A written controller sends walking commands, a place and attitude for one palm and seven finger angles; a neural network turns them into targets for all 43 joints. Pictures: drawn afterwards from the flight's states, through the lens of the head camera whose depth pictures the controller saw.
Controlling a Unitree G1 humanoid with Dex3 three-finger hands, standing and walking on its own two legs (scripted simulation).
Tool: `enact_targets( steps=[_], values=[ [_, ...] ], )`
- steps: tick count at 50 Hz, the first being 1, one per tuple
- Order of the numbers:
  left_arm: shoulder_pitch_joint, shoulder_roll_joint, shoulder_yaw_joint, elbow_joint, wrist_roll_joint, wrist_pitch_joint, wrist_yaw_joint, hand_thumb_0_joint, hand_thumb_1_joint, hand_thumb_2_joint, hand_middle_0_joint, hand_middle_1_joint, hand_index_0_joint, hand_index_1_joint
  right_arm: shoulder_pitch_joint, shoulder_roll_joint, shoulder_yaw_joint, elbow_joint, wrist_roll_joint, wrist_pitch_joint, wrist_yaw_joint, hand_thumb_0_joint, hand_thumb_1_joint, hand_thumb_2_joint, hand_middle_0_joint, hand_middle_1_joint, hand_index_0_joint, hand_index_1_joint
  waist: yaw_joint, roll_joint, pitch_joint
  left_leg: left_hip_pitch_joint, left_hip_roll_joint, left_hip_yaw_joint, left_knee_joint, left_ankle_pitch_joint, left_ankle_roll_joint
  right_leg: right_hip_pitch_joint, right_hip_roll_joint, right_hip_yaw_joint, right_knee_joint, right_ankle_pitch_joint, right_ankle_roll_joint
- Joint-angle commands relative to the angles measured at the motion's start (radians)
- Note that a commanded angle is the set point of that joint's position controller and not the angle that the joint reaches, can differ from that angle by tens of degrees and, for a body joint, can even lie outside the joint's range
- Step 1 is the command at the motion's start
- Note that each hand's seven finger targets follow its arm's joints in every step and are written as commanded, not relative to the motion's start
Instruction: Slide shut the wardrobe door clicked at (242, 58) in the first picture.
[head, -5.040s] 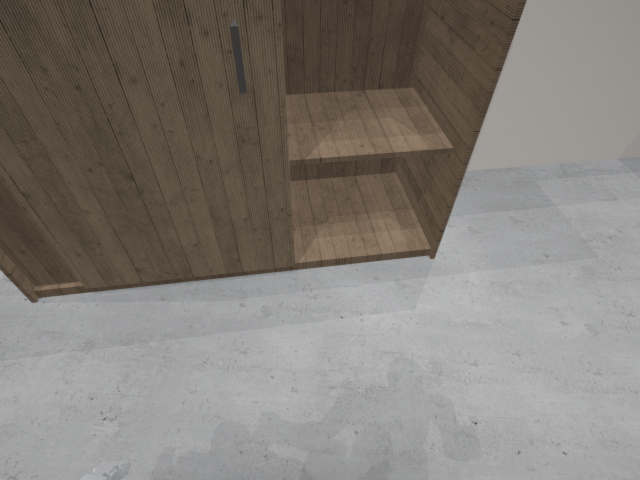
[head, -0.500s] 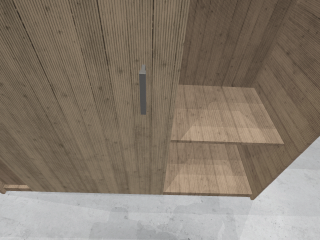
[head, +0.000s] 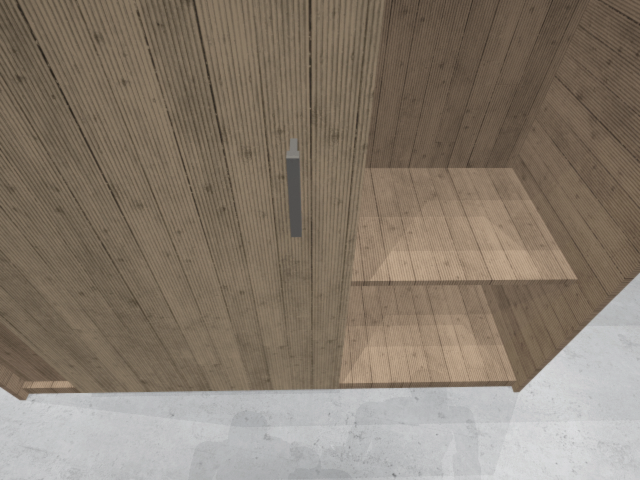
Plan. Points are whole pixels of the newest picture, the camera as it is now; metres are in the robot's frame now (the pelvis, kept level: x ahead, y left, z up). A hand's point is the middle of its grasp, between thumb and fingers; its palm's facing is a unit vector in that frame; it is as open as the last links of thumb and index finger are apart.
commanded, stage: come to a stop and stand still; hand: left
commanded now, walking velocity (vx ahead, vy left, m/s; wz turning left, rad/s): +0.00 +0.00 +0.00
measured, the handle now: (295, 189) +0.49 +0.07 +0.11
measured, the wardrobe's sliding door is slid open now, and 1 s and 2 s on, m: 0.57 0.57 0.57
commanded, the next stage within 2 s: look again from close up in 0.60 s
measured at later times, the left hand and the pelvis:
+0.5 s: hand out of the picture +0.02 +0.15 -0.17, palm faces +0.02 -0.98 -0.20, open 7.3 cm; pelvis +0.01 -0.02 +0.01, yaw +0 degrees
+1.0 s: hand out of the picture +0.00 +0.13 -0.17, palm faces +0.04 -0.98 -0.17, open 7.3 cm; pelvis +0.02 -0.02 +0.01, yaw +0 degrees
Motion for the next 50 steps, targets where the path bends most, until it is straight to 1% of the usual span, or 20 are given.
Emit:
enact_targets(
  steps=[1, 2, 3, 4, 6, 9, 12, 14, 15, 18, 20, 24, 29, 31, 33, 35, 37, 38, 43, 50],
  values=[
    [0.047, 0.092, 0.024, -0.026, -0.008, -0.024, 0.017, 0.000, 0.900, 0.900, -0.200, -0.300, -0.200, -0.300, 0.024, -0.099, -0.020, -0.025, 0.001, -0.027, -0.007, 0.000, -0.900, -0.900, 0.200, 0.300, 0.200, 0.300, 0.001, 0.016, 0.032, -0.083, 0.163, -0.178, -0.184, 0.150, -0.048, 0.088, -0.017, 0.030, -0.028, 0.100, -0.056],
    [0.040, 0.089, 0.024, -0.020, -0.009, -0.025, 0.018, 0.000, 0.900, 0.900, -0.200, -0.300, -0.200, -0.300, 0.032, -0.096, -0.018, -0.016, 0.001, -0.028, -0.008, 0.000, -0.900, -0.900, 0.200, 0.300, 0.200, 0.300, -0.003, 0.020, 0.028, -0.073, 0.161, -0.170, -0.177, 0.192, -0.052, 0.095, -0.018, 0.031, -0.025, 0.118, -0.057],
    [0.038, 0.092, 0.024, -0.016, -0.010, -0.025, 0.020, 0.000, 0.900, 0.900, -0.200, -0.300, -0.200, -0.300, 0.035, -0.093, -0.017, -0.005, 0.003, -0.027, -0.008, 0.000, -0.900, -0.900, 0.200, 0.300, 0.200, 0.300, 0.001, 0.008, 0.029, -0.071, 0.162, -0.166, -0.171, 0.198, -0.049, 0.104, -0.020, 0.031, -0.034, 0.112, -0.056],
    [0.033, 0.089, 0.023, -0.013, -0.010, -0.025, 0.020, 0.000, 0.900, 0.900, -0.200, -0.300, -0.200, -0.300, 0.036, -0.090, -0.016, 0.002, 0.002, -0.027, -0.008, 0.000, -0.900, -0.900, 0.200, 0.300, 0.200, 0.300, -0.001, 0.013, 0.037, -0.071, 0.157, -0.159, -0.167, 0.199, -0.050, 0.104, -0.023, 0.036, -0.038, 0.120, -0.056],
    [0.026, 0.085, 0.023, -0.001, -0.012, -0.026, 0.022, 0.000, 0.900, 0.900, -0.200, -0.300, -0.200, -0.300, 0.040, -0.080, -0.013, 0.019, 0.003, -0.025, -0.009, 0.000, -0.900, -0.900, 0.200, 0.300, 0.200, 0.300, -0.001, -0.006, 0.053, -0.077, 0.155, -0.155, -0.170, 0.166, -0.051, 0.103, -0.027, 0.045, -0.050, 0.114, -0.057],
    [0.015, 0.085, 0.022, 0.008, -0.012, -0.025, 0.021, 0.000, 0.900, 0.900, -0.200, -0.300, -0.200, -0.300, 0.042, -0.075, -0.011, 0.037, 0.003, -0.022, -0.007, 0.000, -0.900, -0.900, 0.200, 0.300, 0.200, 0.300, -0.002, -0.002, 0.072, -0.089, 0.155, -0.155, -0.183, 0.101, -0.050, 0.100, -0.028, 0.048, -0.071, 0.084, -0.057],
    [0.009, 0.081, 0.020, 0.017, -0.013, -0.027, 0.022, 0.000, 0.900, 0.900, -0.200, -0.300, -0.200, -0.300, 0.049, -0.068, -0.009, 0.055, 0.003, -0.022, -0.007, 0.000, -0.900, -0.900, 0.200, 0.300, 0.200, 0.300, -0.003, -0.007, 0.073, -0.078, 0.154, -0.155, -0.190, 0.095, -0.052, 0.100, -0.027, 0.053, -0.076, 0.089, -0.059],
    [0.003, 0.079, 0.020, 0.020, -0.012, -0.027, 0.022, 0.000, 0.900, 0.900, -0.200, -0.300, -0.200, -0.300, 0.051, -0.066, -0.009, 0.063, 0.004, -0.020, -0.006, 0.000, -0.900, -0.900, 0.200, 0.300, 0.200, 0.300, -0.004, -0.013, 0.085, -0.093, 0.156, -0.159, -0.201, 0.059, -0.051, 0.100, -0.027, 0.052, -0.088, 0.064, -0.058],
    [0.006, 0.078, 0.020, 0.022, -0.012, -0.029, 0.022, 0.000, 0.900, 0.900, -0.200, -0.300, -0.200, -0.300, 0.051, -0.065, -0.008, 0.067, 0.003, -0.021, -0.006, 0.000, -0.900, -0.900, 0.200, 0.300, 0.200, 0.300, -0.003, -0.005, 0.076, -0.083, 0.155, -0.153, -0.197, 0.073, -0.052, 0.102, -0.028, 0.055, -0.088, 0.077, -0.059],
    [0.007, 0.080, 0.020, 0.033, -0.014, -0.032, 0.023, 0.000, 0.900, 0.900, -0.200, -0.300, -0.200, -0.300, 0.058, -0.060, -0.008, 0.082, 0.005, -0.023, -0.007, 0.000, -0.900, -0.900, 0.200, 0.300, 0.200, 0.300, -0.003, -0.021, 0.049, -0.052, 0.156, -0.146, -0.186, 0.115, -0.051, 0.117, -0.030, 0.053, -0.092, 0.102, -0.060],
    [0.008, 0.076, 0.018, 0.038, -0.013, -0.034, 0.023, 0.000, 0.900, 0.900, -0.200, -0.300, -0.200, -0.300, 0.054, -0.057, -0.007, 0.087, 0.005, -0.023, -0.007, 0.000, -0.900, -0.900, 0.200, 0.300, 0.200, 0.300, -0.007, -0.014, 0.057, -0.046, 0.155, -0.143, -0.187, 0.111, -0.052, 0.103, -0.032, 0.059, -0.098, 0.099, -0.061],
    [0.010, 0.074, 0.016, 0.050, -0.013, -0.036, 0.022, 0.000, 0.900, 0.900, -0.200, -0.300, -0.200, -0.300, 0.053, -0.052, -0.006, 0.099, 0.006, -0.021, -0.007, 0.000, -0.900, -0.900, 0.200, 0.300, 0.200, 0.300, -0.008, -0.028, 0.071, -0.046, 0.154, -0.141, -0.192, 0.089, -0.053, 0.098, -0.034, 0.064, -0.116, 0.079, -0.062],
    [0.020, 0.069, 0.014, 0.064, -0.014, -0.039, 0.022, 0.000, 0.900, 0.900, -0.200, -0.300, -0.200, -0.300, 0.053, -0.049, -0.003, 0.113, 0.007, -0.020, -0.008, 0.000, -0.900, -0.900, 0.200, 0.300, 0.200, 0.300, -0.009, -0.016, 0.073, -0.037, 0.152, -0.142, -0.194, 0.087, -0.054, 0.096, -0.034, 0.067, -0.128, 0.071, -0.064],
    [0.022, 0.064, 0.015, 0.068, -0.014, -0.039, 0.022, 0.000, 0.900, 0.900, -0.200, -0.300, -0.200, -0.300, 0.053, -0.047, -0.002, 0.114, 0.006, -0.021, -0.010, 0.000, -0.900, -0.900, 0.200, 0.300, 0.200, 0.300, -0.009, 0.004, 0.074, -0.038, 0.154, -0.144, -0.201, 0.082, -0.056, 0.095, -0.031, 0.065, -0.128, 0.064, -0.064],
    [0.026, 0.065, 0.014, 0.073, -0.013, -0.038, 0.022, 0.000, 0.900, 0.900, -0.200, -0.300, -0.200, -0.300, 0.055, -0.046, -0.002, 0.118, 0.008, -0.019, -0.009, 0.000, -0.900, -0.900, 0.200, 0.300, 0.200, 0.300, -0.007, -0.002, 0.082, -0.044, 0.158, -0.144, -0.208, 0.055, -0.056, 0.095, -0.029, 0.059, -0.138, 0.040, -0.063],
    [0.030, 0.059, 0.015, 0.078, -0.012, -0.039, 0.022, 0.000, 0.900, 0.900, -0.200, -0.300, -0.200, -0.300, 0.056, -0.045, -0.001, 0.119, 0.006, -0.022, -0.010, 0.000, -0.900, -0.900, 0.200, 0.300, 0.200, 0.300, -0.006, 0.008, 0.085, -0.044, 0.157, -0.144, -0.210, 0.066, -0.056, 0.093, -0.030, 0.060, -0.134, 0.052, -0.064],
    [0.035, 0.057, 0.014, 0.083, -0.012, -0.040, 0.022, 0.000, 0.900, 0.900, -0.200, -0.300, -0.200, -0.300, 0.058, -0.044, 0.000, 0.121, 0.007, -0.023, -0.011, 0.000, -0.900, -0.900, 0.200, 0.300, 0.200, 0.300, -0.006, 0.007, 0.081, -0.041, 0.156, -0.146, -0.209, 0.075, -0.056, 0.098, -0.031, 0.059, -0.134, 0.060, -0.065],
    [0.040, 0.057, 0.013, 0.084, -0.012, -0.039, 0.022, 0.000, 0.900, 0.900, -0.200, -0.300, -0.200, -0.300, 0.060, -0.043, 0.000, 0.121, 0.008, -0.022, -0.011, 0.000, -0.900, -0.900, 0.200, 0.300, 0.200, 0.300, -0.005, -0.010, 0.078, -0.038, 0.157, -0.146, -0.206, 0.069, -0.054, 0.099, -0.030, 0.058, -0.139, 0.052, -0.063],
    [0.041, 0.050, 0.014, 0.090, -0.013, -0.040, 0.023, 0.000, 0.900, 0.900, -0.200, -0.300, -0.200, -0.300, 0.070, -0.040, 0.001, 0.126, 0.007, -0.025, -0.014, 0.000, -0.900, -0.900, 0.200, 0.300, 0.200, 0.300, -0.005, 0.001, 0.064, -0.029, 0.162, -0.147, -0.204, 0.108, -0.054, 0.116, -0.029, 0.052, -0.130, 0.081, -0.065],
    [0.045, 0.047, 0.014, 0.095, -0.013, -0.039, 0.023, 0.000, 0.900, 0.900, -0.200, -0.300, -0.200, -0.300, 0.076, -0.036, 0.004, 0.130, 0.007, -0.025, -0.015, 0.000, -0.900, -0.900, 0.200, 0.300, 0.200, 0.300, -0.003, -0.004, 0.091, -0.040, 0.162, -0.149, -0.211, 0.098, -0.056, 0.104, -0.030, 0.050, -0.132, 0.070, -0.065]
  ],
)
